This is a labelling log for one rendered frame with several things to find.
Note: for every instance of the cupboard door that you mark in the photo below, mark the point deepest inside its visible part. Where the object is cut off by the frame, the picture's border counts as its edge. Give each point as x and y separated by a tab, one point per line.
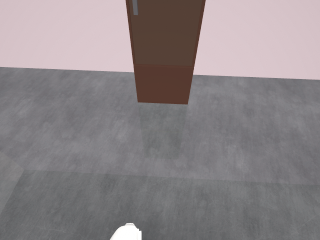
164	31

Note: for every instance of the left robot thigh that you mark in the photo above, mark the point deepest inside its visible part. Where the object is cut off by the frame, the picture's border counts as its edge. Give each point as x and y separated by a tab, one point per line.
127	232

